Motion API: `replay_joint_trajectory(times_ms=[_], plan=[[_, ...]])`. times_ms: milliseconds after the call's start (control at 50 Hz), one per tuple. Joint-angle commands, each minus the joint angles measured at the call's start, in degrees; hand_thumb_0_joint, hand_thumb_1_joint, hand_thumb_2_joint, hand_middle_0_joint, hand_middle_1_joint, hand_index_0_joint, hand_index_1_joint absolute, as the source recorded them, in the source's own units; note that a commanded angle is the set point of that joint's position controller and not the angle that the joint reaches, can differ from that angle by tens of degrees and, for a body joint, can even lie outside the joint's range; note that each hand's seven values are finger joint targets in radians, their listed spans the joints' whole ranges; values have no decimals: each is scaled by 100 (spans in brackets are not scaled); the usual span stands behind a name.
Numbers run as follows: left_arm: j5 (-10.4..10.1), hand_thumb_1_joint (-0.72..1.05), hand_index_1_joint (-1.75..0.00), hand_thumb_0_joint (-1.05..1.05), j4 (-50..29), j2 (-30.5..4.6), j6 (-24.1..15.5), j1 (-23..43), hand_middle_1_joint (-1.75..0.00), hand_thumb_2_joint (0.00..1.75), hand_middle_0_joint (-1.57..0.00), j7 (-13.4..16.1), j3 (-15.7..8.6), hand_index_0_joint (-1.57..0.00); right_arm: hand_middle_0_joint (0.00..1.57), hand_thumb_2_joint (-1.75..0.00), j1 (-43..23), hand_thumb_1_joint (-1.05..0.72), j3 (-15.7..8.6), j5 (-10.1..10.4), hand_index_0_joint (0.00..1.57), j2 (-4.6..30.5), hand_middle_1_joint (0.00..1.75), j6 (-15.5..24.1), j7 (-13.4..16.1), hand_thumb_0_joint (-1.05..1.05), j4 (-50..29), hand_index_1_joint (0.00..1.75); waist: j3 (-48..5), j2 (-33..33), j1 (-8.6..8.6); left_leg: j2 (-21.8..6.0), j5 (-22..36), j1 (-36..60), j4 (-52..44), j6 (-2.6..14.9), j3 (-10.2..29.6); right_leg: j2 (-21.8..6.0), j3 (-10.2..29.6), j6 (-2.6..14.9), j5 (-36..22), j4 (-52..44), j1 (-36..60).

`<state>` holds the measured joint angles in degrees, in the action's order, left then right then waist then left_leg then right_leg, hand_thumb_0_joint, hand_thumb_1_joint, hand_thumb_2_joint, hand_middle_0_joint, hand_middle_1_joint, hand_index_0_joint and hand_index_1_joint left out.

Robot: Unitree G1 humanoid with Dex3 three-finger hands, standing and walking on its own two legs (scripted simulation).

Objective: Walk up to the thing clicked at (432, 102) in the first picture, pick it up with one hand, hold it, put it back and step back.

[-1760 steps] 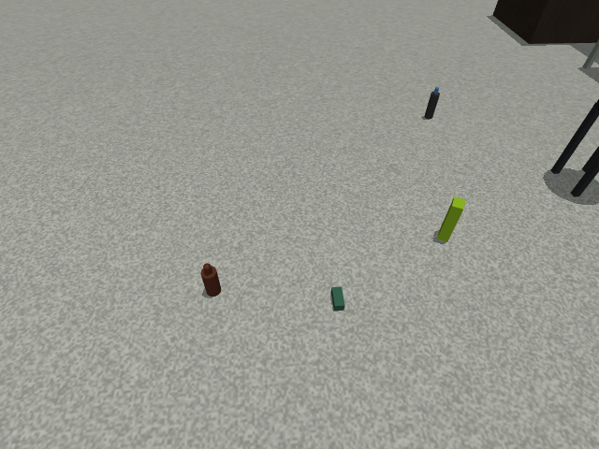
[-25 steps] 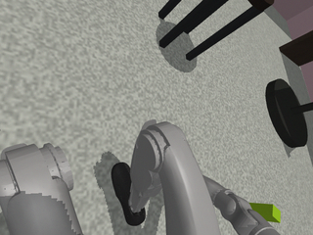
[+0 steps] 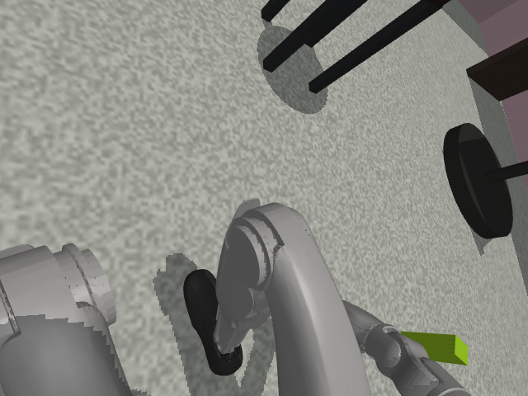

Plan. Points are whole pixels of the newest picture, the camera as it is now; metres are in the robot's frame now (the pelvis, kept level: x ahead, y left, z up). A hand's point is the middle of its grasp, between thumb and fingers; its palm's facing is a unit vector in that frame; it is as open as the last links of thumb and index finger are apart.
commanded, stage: settle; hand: left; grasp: from the side
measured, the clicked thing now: out of the picture +0.42 +0.28 -0.18
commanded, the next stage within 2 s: lift in 1.82 s
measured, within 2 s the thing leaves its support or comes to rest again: leaves its support in 0.20 s
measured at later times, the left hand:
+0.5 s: hand out of the picture +0.40 +0.30 -0.10, palm faces +0.31 -0.95 -0.04, open 7.0 cm
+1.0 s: hand out of the picture +0.40 +0.29 -0.01, palm faces +0.28 -0.96 -0.08, open 7.0 cm
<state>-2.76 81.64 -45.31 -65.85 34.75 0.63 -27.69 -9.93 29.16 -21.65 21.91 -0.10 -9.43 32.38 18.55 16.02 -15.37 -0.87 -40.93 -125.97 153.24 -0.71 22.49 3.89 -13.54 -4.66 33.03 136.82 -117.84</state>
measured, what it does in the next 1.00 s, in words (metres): rises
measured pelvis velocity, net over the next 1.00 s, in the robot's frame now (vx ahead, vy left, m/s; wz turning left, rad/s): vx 0.03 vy -0.02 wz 0.15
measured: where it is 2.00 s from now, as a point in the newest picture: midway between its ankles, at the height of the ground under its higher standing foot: (153, 381)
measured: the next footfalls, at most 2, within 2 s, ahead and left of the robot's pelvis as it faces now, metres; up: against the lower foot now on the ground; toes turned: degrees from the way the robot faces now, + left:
none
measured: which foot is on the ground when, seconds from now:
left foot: down 0.00-1.00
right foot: down 0.00-1.00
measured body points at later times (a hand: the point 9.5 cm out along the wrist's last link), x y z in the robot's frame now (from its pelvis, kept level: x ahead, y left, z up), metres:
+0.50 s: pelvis +0.01 -0.01 +0.02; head +0.21 +0.17 +0.39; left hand +0.37 +0.35 -0.09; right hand +0.20 -0.24 -0.04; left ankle +0.08 +0.12 -0.25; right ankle +0.15 -0.13 -0.25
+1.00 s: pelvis +0.03 -0.02 +0.06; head +0.23 +0.09 +0.44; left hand +0.38 +0.34 +0.00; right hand +0.22 -0.25 -0.06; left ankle +0.08 +0.12 -0.25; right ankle +0.15 -0.13 -0.25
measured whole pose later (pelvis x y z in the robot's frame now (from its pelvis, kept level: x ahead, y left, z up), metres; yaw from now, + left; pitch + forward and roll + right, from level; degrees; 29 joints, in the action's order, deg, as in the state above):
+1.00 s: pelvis +0.03 -0.02 +0.06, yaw +9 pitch +30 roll -8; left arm -8.0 46.1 -26.4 -37.0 27.7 -9.4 -20.1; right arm 1.3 7.4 -6.8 17.0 -3.0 -5.6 37.5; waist -2.0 1.7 -7.7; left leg -0.8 -41.3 -127.5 138.2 -1.7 9.8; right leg -1.1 -4.8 -1.8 38.9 132.3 -123.6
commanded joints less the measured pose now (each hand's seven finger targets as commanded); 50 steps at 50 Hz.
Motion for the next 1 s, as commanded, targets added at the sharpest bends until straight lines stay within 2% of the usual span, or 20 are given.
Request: replay_joint_trajectory(times_ms=[0, 160, 180, 260, 360, 400, 480, 500, 520, 540, 560, 600, 620, 640, 660, 720, 740, 860, 960, 980], plan=[[-107, 56, -137, 0, -1250, -1143, -429, 1207, -135, 130, -128, 62, -190, -126, 20, -90, 192, -90, -803, 23, 20, 2056, 30, -78, 116, 0, -66, 30, -3483, -3392, -430, -332, 809, 2346, -2076, -132, -610, 145, -652, 475, -905, -805, 1586], [-120, 53, -143, 0, -2776, -947, -143, 1243, -141, 131, -136, -35, -56, -134, 20, -90, 366, -91, -1101, 123, 20, 1978, 30, -102, 87, 0, -65, 30, -4195, -4053, -265, -326, 1011, 2874, -2279, -214, -734, 85, -512, 532, -1028, -800, 1585], [-123, 51, -143, 0, -3105, -1094, -94, 1479, -141, 130, -135, -51, -69, -133, 20, -90, 349, -91, -1139, 154, 20, 1964, 30, -83, 99, 0, -116, 30, -4268, -4154, -232, -306, 956, 2814, -2284, -190, -806, 87, -461, 550, -1001, -834, 1620], [-235, 46, -143, 0, -3277, -449, 356, 1257, -141, 130, -134, -136, 342, -133, 20, -90, 730, -91, -1293, 293, 20, 1762, 30, -114, 105, 0, 210, 30, -4324, -4012, -204, -268, 764, 2665, -2398, -152, -904, 79, -336, 572, -849, -995, 1526], [-235, 50, -143, 0, -4057, -418, 714, 1427, -141, 128, -136, -196, 410, -135, 20, -90, 919, -90, -1571, 501, 20, 1675, 30, -146, 162, 0, 247, 30, -4591, -4107, 2, -230, 819, 2754, -2571, -138, -944, 17, -225, 621, -897, -985, 1247], [-309, 51, -142, 0, -3977, 2, 869, 1312, -140, 127, -136, -293, 673, -135, 20, -90, 939, -90, -1656, 603, 20, 1590, 30, -165, 155, 0, 259, 30, -4552, -3905, 2, -190, 749, 2610, -2634, -106, -959, -7, -180, 632, -838, -1016, 1152], [-426, 49, -141, 0, -4314, 36, 1179, 1300, -139, 127, -135, -406, 581, -134, 20, -90, 1092, -89, -1875, 797, 20, 1450, 30, -171, 190, 0, 236, 30, -4823, -3695, 228, -141, 562, 2445, -2764, -33, -1088, -41, -21, 646, -621, -1153, 1157], [-449, 49, -141, 0, -3957, 351, 1302, 1056, -139, 127, -135, -474, 766, -134, 20, -90, 1127, -89, -1900, 847, 20, 1426, 30, -192, 190, 0, 191, 30, -4800, -3547, 133, -122, 492, 2372, -2813, -14, -1084, -59, -22, 636, -564, -1202, 1170], [-445, 50, -140, 0, -4194, 391, 1348, 1315, -138, 127, -133, -514, 827, -132, 20, -90, 1137, -88, -1969, 894, 20, 1414, 30, -196, 200, 0, 181, 30, -4797, -3542, 143, -117, 417, 2370, -2855, -6, -1085, -78, -2, 644, -507, -1204, 1040], [-414, 51, -139, 0, -4375, 285, 1393, 1450, -138, 127, -133, -525, 767, -132, 20, -90, 1216, -88, -2016, 935, 20, 1364, 30, -204, 210, 0, 181, 30, -4931, -3590, 199, -108, 405, 2395, -2919, -7, -1092, -95, 17, 651, -473, -1209, 1026], [-403, 49, -140, 0, -4009, 404, 1516, 1061, -138, 127, -133, -566, 752, -132, 20, -90, 1199, -88, -2079, 988, 20, 1373, 30, -229, 222, 0, 140, 30, -4858, -3477, 266, -99, 316, 2378, -2979, 2, -1102, -119, 31, 650, -396, -1243, 901], [-400, 49, -139, 0, -4673, 168, 1583, 1335, -137, 126, -132, -621, 626, -131, 20, -89, 1345, -88, -2167, 1045, 20, 1314, 30, -273, 236, 0, 156, 30, -5195, -3782, 432, -81, 502, 2596, -3075, -35, -1154, -148, 97, 683, -463, -1174, 908], [-414, 49, -137, 0, -4385, 458, 1696, 959, -136, 125, -130, -661, 721, -129, 20, -89, 1355, -88, -2210, 1081, 20, 1311, 30, -295, 238, 0, 146, 30, -5232, -3757, 466, -85, 653, 2765, -3147, -58, -1148, -179, 116, 692, -533, -1153, 848], [-462, 49, -137, 0, -4790, 384, 1730, 1174, -135, 124, -131, -675, 670, -130, 20, -89, 1376, -88, -2259, 1128, 20, 1238, 30, -283, 250, 0, 127, 30, -5388, -3731, 529, -74, 654, 2726, -3135, -45, -1200, -164, 163, 711, -494, -1171, 844], [-527, 48, -138, 0, -4421, 755, 1851, 758, -137, 126, -131, -724, 802, -130, 20, -90, 1386, -88, -2288, 1184, 20, 1225, 30, -291, 253, 0, 45, 30, -5374, -3584, 497, -54, 679, 2722, -3174, -29, -1231, -188, 182, 697, -538, -1253, 904], [-603, 42, -138, 0, -5286, 285, 1905, 1493, -136, 125, -130, -708, 467, -129, 20, -90, 1522, -88, -2399, 1295, 20, 1112, 30, -287, 310, 0, 144, 30, -5746, -3789, 664, -22, 664, 2710, -3226, 3, -1376, -197, 313, 724, -489, -1294, 978], [-616, 44, -137, 0, -4862, 589, 2001, 1079, -136, 125, -130, -733, 608, -129, 20, -90, 1517, -88, -2421, 1330, 20, 1084, 30, -289, 319, 0, 109, 30, -5670, -3611, 607, -17, 692, 2663, -3225, 17, -1397, -209, 331, 712, -494, -1322, 998], [-694, 40, -138, 0, -5345, 472, 2091, 1373, -135, 124, -129, -869, 445, -128, 20, -90, 1733, -89, -2600, 1444, 20, 877, 30, -246, 434, 0, 233, 30, -6061, -3129, 689, 28, 682, 2355, -3149, 136, -1647, -212, 589, 661, -463, -1605, 1465], [-752, 40, -134, 0, -5159, 754, 2298, 1129, -132, 123, -125, -1048, 471, -124, 20, -90, 1824, -89, -2740, 1549, 20, 860, 30, -211, 504, 0, 178, 30, -6285, -2982, 725, 29, 1100, 2563, -3275, 126, -1715, -268, 648, 661, -733, -1667, 1600], [-769, 38, -136, 0, -5520, 564, 2280, 1392, -134, 123, -127, -1039, 328, -125, 20, -90, 1873, -89, -2768, 1550, 20, 834, 30, -203, 518, 0, 224, 30, -6442, -3004, 803, 23, 1130, 2570, -3259, 125, -1749, -272, 690, 657, -757, -1688, 1727]])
